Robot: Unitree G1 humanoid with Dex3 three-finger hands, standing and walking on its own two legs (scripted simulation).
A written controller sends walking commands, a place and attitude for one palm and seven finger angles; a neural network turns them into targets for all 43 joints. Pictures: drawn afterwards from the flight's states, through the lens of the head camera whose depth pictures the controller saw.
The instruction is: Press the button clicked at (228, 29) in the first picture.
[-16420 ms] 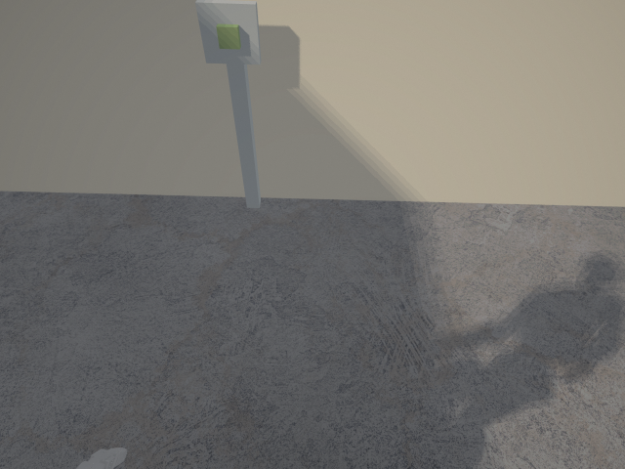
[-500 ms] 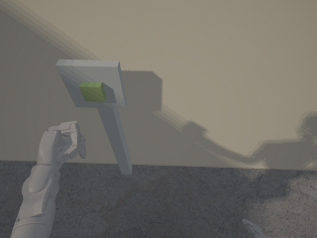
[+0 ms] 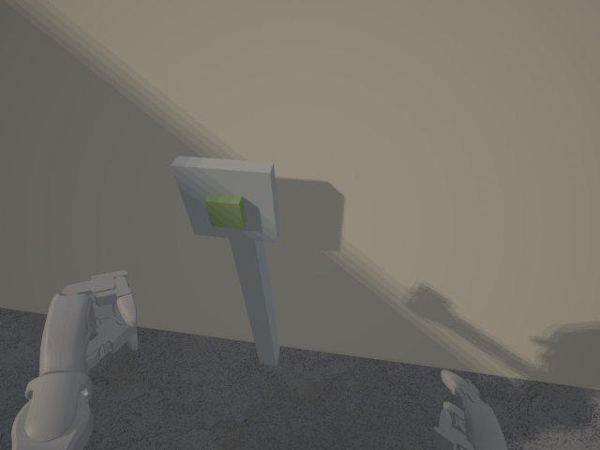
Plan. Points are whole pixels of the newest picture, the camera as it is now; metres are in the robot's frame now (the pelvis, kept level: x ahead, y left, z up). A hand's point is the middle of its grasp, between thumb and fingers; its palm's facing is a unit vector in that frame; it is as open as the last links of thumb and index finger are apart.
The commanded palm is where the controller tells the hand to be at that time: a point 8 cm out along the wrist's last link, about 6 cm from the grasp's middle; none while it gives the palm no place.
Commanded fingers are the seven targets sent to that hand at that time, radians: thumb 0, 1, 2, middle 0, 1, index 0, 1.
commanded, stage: draw the hand back to the body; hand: left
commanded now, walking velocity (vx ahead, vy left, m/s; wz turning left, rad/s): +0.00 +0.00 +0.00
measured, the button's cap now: (227, 210) +0.52 +0.20 +0.01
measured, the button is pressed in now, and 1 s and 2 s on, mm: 0 0 0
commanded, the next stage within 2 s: step back with the hand held close in 0.60 s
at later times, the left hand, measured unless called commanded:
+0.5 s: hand (65, 352) +0.16 +0.24 +0.16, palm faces +0.40 -0.83 -0.39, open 3.1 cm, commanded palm +0.11 +0.28 +0.18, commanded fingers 0.00 0.90 0.90 -1.30 -1.50 -1.30 -1.50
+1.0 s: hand (82, 355) +0.17 +0.23 +0.15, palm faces +0.28 -0.85 -0.45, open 3.1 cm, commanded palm +0.10 +0.28 +0.18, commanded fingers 0.00 0.90 0.90 -1.30 -1.50 -1.30 -1.50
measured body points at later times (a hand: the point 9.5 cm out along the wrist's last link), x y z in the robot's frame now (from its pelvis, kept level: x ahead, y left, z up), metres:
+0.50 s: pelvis -0.01 +0.00 +0.00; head -0.04 -0.02 +0.45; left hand +0.14 +0.28 +0.18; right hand +0.17 -0.22 -0.07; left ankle -0.04 +0.08 -0.74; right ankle -0.01 -0.09 -0.74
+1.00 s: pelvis -0.03 +0.01 +0.00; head -0.02 +0.00 +0.45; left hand +0.15 +0.28 +0.17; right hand +0.12 -0.24 -0.09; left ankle -0.04 +0.08 -0.74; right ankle -0.01 -0.09 -0.74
